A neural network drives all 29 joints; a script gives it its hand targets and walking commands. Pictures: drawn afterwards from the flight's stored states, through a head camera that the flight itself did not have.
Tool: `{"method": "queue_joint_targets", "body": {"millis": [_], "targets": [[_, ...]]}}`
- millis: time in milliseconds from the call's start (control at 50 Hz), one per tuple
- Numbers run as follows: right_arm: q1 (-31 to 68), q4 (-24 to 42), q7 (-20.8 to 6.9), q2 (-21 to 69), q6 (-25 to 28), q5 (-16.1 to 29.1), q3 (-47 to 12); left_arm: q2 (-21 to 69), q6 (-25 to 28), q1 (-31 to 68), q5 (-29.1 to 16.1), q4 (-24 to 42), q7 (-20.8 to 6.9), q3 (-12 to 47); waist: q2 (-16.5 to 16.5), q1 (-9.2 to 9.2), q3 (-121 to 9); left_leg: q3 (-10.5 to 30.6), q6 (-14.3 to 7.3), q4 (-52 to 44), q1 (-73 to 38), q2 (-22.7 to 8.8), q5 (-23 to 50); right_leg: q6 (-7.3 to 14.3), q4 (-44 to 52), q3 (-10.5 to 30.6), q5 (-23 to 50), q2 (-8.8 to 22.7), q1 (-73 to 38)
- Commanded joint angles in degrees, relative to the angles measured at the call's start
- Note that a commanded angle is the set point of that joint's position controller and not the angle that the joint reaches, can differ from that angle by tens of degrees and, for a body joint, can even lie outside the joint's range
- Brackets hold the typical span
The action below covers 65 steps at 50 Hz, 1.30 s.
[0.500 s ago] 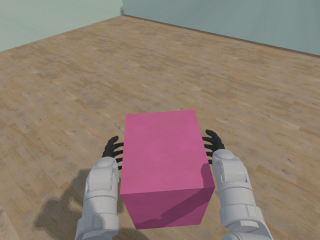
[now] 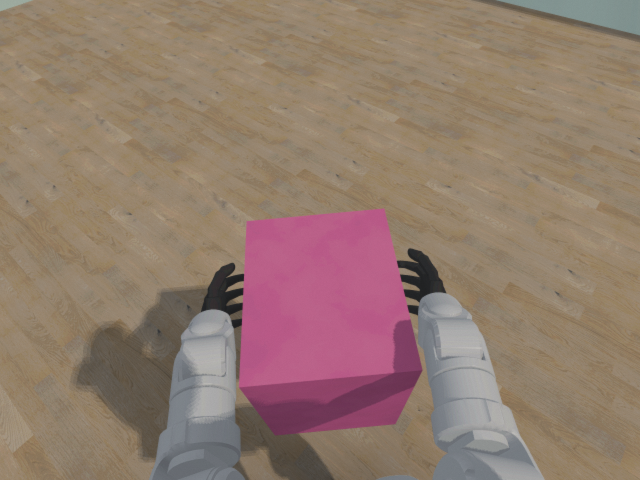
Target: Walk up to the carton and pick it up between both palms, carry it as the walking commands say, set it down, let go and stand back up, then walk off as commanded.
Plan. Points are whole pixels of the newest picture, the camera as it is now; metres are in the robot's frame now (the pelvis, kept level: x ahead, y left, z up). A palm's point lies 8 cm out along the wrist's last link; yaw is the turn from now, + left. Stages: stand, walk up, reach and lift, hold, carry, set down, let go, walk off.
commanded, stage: set down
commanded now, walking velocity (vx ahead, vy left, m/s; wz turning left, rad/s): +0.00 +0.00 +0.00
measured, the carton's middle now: (326, 329) +0.32 +0.00 -0.07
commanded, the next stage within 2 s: none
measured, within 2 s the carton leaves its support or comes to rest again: neither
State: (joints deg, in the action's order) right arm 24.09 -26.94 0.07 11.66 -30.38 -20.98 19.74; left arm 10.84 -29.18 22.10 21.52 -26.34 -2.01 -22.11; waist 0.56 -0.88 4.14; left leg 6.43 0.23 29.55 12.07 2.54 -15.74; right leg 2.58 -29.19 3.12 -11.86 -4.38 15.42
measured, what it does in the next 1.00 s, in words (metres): lowers itself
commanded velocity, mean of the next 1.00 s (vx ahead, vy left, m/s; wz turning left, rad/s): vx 0.00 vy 0.00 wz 0.00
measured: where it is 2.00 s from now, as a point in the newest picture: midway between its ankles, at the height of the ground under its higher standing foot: outside the picture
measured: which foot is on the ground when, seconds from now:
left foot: down 0.00-1.00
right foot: down 0.00-1.00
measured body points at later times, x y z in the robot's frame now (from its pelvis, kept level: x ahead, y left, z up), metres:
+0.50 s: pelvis -0.03 +0.02 -0.04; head +0.13 +0.01 +0.39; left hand +0.35 +0.15 -0.10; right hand +0.34 -0.14 -0.10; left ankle +0.00 +0.13 -0.74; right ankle +0.04 -0.09 -0.74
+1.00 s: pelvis -0.03 +0.01 -0.10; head +0.17 -0.01 +0.30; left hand +0.38 +0.15 -0.18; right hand +0.38 -0.14 -0.18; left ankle +0.00 +0.13 -0.74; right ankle +0.04 -0.09 -0.74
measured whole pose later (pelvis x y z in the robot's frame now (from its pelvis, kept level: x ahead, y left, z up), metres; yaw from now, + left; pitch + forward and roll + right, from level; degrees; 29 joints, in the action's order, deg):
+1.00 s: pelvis -0.03 +0.01 -0.10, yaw +0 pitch +34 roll +1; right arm 38.3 -31.7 0.6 8.6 -14.4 -18.6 25.1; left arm 9.1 -13.5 37.8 16.0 -32.5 0.8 -27.4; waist 1.6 -0.4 -8.3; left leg 4.5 0.8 64.2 73.5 5.8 -24.4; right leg 0.9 -63.1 4.3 -19.6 -5.3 77.0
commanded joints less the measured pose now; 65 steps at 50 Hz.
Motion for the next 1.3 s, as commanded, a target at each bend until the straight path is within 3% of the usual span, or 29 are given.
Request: {"method": "queue_joint_targets", "body": {"millis": [0,100,220,400,660,900,1020,1280], "targets": [[19.92,-3.02,-9.16,51.06,4.25,9.06,-24.61,46.23,4.41,24.86,-9.13,-1.96,-10.69,25.77,-1.17,-0.14,-22.86,-0.22,-3.06,-2.34,9.27,2.47,10.33,-2.73,-0.72,5.17,22.6,2.15,-16.5],[18.95,-3.72,-9.45,50.16,8.74,8.17,-24.5,46.83,8.69,22.88,-8.38,-4.18,-9.99,25.77,-1.07,0.1,-26.12,0.44,-2.56,-0.14,13.69,2.96,13.03,-2.64,-3.6,4.65,23.89,1.53,-12.21],[20.25,-4.66,-10.36,47.22,13.42,6.74,-23.46,47.92,13.1,24.2,-7.97,-6.03,-8.75,26.29,-0.03,-0.61,-28.67,1.17,-1.45,2.6,16.94,2.9,14.72,-1.96,-6.32,3.36,19.75,0.33,-3.47],[27.47,-5.51,-12.02,42.91,17.75,5.28,-22.59,47.88,17.13,31.37,-7.86,-6.36,-6.98,26.49,0.95,-1.27,-33.68,0.79,0.12,7.9,23.42,2.95,9.65,-1.07,-12.75,1.33,11.13,-0.93,9.29],[36.3,-9.43,-13.29,47.2,17.01,6.4,-24.61,50.52,16.97,40.27,-9.45,-8.52,-8.06,26.85,-0.4,-0.72,-46.56,-1.6,0.45,17.92,36.08,4.4,6.09,-1.8,-21.37,0.52,8.01,-1.66,18.58],[38.37,-11.89,-11.33,50.12,16.03,7.25,-25.19,48.66,16.72,44.11,-10.31,-10.57,-10.19,25.43,-1.97,0.23,-52.92,-4.16,-0.08,27.86,52.02,5.84,4.51,-3.13,-28.77,2.11,11.16,-1.82,22.44],[40.51,-11.8,-10.04,49.4,16.51,8.66,-26.22,48.38,17.1,46.58,-11.93,-11.24,-9.84,26.58,-1.84,0.08,-56.38,-4.64,0.4,32.61,56.85,6.29,4.49,-3.47,-33.29,1.79,12.05,-2.43,26.51],[49.76,-13.68,-8.96,46.18,16.1,10.96,-25.15,48.24,16.33,54.9,-14.03,-13.96,-7.02,25.86,-1.55,0.11,-60.73,-5.49,1.39,41.53,62.55,7.24,1.42,-3.94,-42.56,-0.51,6.2,-3.96,38.69]]}}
